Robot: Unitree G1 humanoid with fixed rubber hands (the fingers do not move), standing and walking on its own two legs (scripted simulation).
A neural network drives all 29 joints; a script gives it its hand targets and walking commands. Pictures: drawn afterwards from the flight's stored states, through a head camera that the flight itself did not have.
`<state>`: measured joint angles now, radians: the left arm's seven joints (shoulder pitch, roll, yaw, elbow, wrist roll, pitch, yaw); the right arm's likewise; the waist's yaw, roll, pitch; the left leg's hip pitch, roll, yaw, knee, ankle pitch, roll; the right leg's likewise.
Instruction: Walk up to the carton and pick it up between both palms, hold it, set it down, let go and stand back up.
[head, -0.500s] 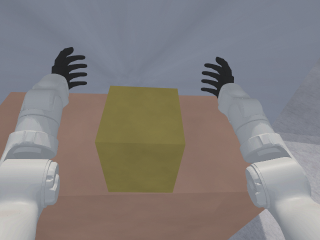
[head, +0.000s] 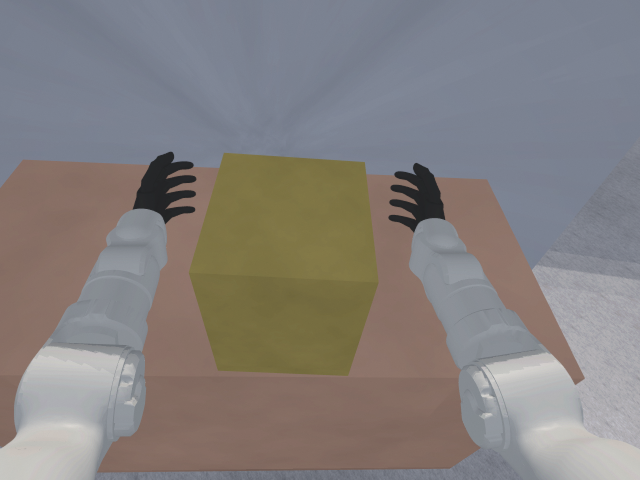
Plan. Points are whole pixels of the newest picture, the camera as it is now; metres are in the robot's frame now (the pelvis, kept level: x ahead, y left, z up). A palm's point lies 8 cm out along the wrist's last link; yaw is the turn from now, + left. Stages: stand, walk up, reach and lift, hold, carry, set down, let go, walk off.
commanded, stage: reach and lift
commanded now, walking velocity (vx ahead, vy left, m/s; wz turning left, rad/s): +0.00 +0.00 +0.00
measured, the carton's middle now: (288, 269) +0.42 +0.03 +0.02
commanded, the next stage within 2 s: none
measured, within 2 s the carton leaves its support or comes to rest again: neither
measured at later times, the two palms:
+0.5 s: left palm (166, 227) +0.44 +0.20 +0.08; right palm (417, 238) +0.42 -0.14 +0.09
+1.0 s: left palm (176, 236) +0.42 +0.18 +0.09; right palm (396, 251) +0.40 -0.11 +0.08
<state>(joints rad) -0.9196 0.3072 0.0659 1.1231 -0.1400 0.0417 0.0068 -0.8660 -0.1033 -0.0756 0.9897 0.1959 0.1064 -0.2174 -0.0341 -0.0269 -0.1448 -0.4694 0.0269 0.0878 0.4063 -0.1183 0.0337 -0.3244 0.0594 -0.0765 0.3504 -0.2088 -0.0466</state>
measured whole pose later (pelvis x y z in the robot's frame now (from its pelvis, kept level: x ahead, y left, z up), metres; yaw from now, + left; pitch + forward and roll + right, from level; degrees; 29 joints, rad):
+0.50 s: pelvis +0.00 +0.01 -0.01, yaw +0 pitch +15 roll -2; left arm -0.94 0.26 0.08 1.28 -0.08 -0.18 0.01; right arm -0.87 -0.09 -0.07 1.15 0.20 -0.10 -0.19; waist -0.05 -0.03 -0.20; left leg -0.60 0.03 0.09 0.47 -0.14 0.05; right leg -0.45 0.05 -0.08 0.42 -0.23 -0.04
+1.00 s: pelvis +0.01 +0.02 +0.01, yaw -1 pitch +5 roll -1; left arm -0.82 0.01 0.51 0.98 0.43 -0.10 -0.04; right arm -0.75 0.17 -0.64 0.92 -0.42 -0.15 -0.09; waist 0.00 -0.06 -0.02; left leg -0.31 0.00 0.11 0.35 -0.12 0.06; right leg -0.17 0.04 -0.05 0.28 -0.19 -0.02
